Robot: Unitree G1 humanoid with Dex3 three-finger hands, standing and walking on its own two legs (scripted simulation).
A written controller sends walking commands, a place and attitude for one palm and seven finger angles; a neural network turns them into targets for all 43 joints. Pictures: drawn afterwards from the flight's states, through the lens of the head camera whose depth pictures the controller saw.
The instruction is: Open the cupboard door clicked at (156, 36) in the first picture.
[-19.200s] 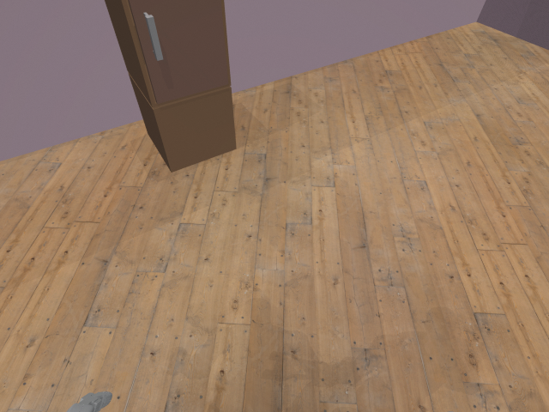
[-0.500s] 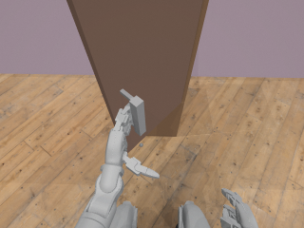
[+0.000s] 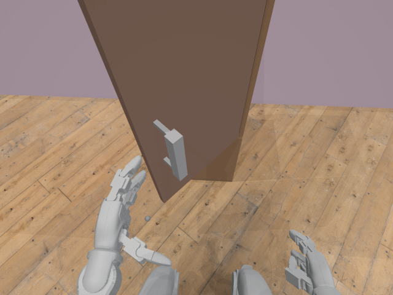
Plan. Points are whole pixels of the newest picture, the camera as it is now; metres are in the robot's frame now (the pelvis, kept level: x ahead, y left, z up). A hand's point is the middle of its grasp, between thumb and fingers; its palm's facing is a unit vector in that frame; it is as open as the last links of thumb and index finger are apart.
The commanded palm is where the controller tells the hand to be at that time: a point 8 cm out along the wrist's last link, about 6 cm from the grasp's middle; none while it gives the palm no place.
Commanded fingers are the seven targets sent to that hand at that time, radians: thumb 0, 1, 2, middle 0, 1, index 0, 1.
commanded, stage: slide the hand sideways off the handle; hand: left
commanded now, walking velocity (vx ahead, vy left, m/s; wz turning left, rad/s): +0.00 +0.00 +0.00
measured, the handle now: (170, 151) +0.39 +0.08 +0.04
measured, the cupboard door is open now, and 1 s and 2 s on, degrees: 48 48 48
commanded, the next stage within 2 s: draw the hand back to the body in 0.18 s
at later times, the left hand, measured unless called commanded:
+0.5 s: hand (115, 226) +0.22 +0.15 +0.08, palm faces -0.05 -1.00 -0.08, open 16.3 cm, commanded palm +0.20 +0.21 +0.09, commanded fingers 0.00 -0.50 0.30 -0.15 -0.30 -0.15 -0.30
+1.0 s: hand (40, 218) +0.21 +0.22 +0.15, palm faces +0.17 -0.92 -0.35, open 14.7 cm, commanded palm +0.18 +0.27 +0.18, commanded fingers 0.00 0.09 0.56 -0.17 -0.30 -0.17 -0.30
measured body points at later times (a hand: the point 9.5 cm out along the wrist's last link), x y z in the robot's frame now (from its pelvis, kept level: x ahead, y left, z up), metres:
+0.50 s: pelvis -0.01 +0.01 +0.00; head +0.06 +0.00 +0.45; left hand +0.22 +0.20 +0.09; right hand +0.17 -0.21 -0.08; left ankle +0.01 +0.14 -0.64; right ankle +0.02 -0.11 -0.64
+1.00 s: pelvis +0.02 +0.03 +0.07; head +0.03 +0.01 +0.52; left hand +0.20 +0.27 +0.17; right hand +0.20 -0.19 +0.00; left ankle +0.01 +0.14 -0.64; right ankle +0.02 -0.11 -0.64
